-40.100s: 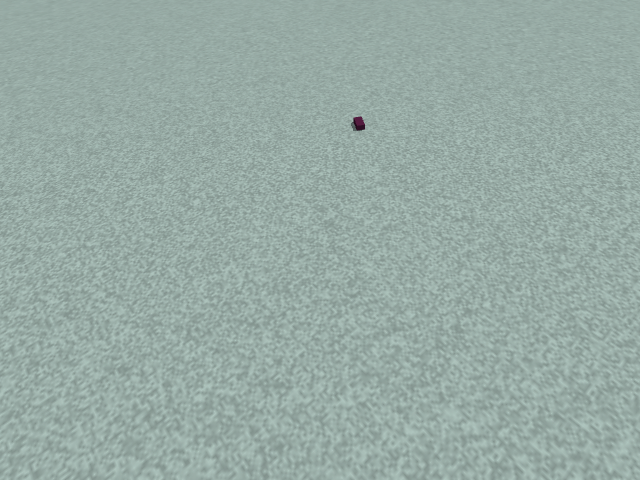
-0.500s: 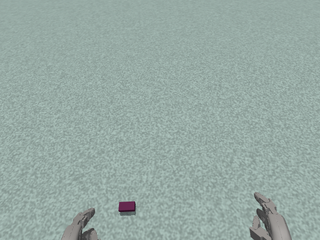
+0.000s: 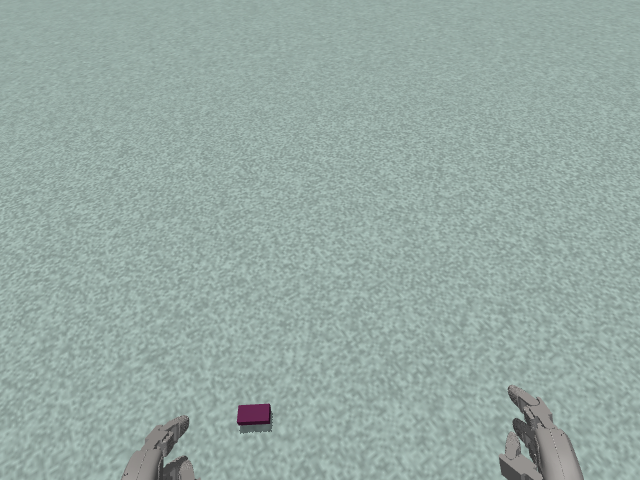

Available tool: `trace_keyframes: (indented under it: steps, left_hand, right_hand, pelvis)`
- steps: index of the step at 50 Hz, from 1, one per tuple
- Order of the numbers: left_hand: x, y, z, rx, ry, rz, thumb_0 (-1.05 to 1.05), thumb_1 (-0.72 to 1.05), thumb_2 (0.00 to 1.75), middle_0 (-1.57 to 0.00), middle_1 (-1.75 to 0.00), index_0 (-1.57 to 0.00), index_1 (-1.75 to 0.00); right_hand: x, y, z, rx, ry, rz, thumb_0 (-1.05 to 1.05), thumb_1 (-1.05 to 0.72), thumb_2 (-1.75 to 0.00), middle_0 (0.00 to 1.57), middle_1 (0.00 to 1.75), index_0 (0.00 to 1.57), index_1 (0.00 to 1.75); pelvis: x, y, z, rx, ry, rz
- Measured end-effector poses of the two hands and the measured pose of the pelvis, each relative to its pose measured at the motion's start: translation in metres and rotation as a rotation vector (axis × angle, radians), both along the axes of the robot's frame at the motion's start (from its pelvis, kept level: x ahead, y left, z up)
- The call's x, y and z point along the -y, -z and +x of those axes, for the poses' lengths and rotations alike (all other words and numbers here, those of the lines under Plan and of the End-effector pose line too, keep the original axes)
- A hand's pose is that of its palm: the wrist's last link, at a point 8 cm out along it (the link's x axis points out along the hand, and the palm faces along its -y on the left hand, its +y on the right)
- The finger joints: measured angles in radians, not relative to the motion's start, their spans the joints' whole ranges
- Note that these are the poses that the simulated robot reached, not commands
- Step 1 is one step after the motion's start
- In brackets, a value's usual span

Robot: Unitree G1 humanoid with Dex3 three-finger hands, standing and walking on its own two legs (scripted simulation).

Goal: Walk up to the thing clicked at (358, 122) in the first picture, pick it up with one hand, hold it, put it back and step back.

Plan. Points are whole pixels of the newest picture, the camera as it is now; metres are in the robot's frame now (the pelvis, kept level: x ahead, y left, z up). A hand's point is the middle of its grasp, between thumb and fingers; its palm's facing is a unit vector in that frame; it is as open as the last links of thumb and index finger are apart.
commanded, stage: home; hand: left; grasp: from above
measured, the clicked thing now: (254, 414) +0.45 +0.23 -0.70
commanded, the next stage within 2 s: stand in 0.14 s
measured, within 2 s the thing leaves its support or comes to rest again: neither
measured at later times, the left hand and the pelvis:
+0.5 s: hand out of the picture +0.11 +0.23 -0.10, palm faces +0.03 -0.94 -0.35, open 7.4 cm; pelvis -0.02 +0.00 +0.03, yaw +1 degrees
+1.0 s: hand out of the picture +0.01 +0.24 -0.10, palm faces +0.05 -0.94 -0.32, open 7.4 cm; pelvis -0.02 +0.01 +0.06, yaw +2 degrees
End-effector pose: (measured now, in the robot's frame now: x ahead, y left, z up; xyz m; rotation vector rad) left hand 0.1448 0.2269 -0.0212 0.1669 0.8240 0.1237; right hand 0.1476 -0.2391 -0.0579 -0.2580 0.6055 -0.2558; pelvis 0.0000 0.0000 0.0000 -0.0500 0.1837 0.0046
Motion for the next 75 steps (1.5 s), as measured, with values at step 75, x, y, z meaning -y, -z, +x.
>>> trace_keyframes:
  steps: [75]
  left_hand:
    - [-0.050, 0.036, -0.109, -0.423, -0.108, 0.117, 0.01, 0.90, 0.90, -0.21, -0.30, -0.20, -0.30]
  right_hand:
    - [0.049, 0.003, -0.094, -0.640, 0.019, 0.043, 0.01, -0.90, -0.90, 0.20, 0.30, 0.20, 0.30]
  pelvis:
    - [0.007, -0.067, -0.014, 0.256, -0.023, 0.048]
